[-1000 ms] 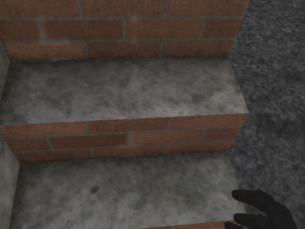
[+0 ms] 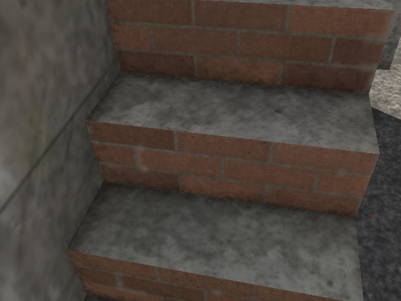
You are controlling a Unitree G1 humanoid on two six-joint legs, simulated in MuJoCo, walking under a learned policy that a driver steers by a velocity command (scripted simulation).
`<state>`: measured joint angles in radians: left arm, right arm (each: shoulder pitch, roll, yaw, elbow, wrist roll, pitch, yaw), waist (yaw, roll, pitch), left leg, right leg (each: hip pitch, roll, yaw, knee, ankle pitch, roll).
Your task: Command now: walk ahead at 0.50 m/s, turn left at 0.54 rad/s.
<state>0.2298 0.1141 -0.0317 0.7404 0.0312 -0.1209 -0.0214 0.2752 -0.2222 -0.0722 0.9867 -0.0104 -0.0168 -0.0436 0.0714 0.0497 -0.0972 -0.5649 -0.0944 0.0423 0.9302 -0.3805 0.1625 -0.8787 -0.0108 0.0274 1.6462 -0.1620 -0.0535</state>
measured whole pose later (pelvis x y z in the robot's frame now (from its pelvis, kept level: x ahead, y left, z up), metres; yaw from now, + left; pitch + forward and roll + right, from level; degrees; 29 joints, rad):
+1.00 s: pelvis +0.38 +0.03 +0.31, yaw -3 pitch +0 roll -5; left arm -0.08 0.13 -0.04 0.46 -0.02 0.11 -0.04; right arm 0.37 -0.31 -0.04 0.82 0.02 -0.02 -0.09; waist -0.01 0.10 0.17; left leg 0.01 0.33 0.26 0.39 0.06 0.01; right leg -1.08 0.11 -0.10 1.61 -0.63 -0.20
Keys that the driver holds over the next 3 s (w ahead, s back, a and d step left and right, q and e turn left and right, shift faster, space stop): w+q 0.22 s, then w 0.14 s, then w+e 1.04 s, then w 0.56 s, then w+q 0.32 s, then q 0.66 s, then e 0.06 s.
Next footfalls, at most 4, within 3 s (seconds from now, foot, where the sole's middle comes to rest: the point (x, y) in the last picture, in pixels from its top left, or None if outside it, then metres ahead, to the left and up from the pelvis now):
0.12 right None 0.06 -0.14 -0.72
0.46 left None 0.27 0.22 -0.51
0.94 right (274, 238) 0.55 -0.09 -0.29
1.60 left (157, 225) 0.57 0.19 -0.29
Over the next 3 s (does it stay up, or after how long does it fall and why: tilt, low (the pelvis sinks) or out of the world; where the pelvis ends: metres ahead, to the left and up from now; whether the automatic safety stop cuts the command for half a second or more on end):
stays up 0.84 0.07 0.91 its command is cut before an obstacle after 0.4 s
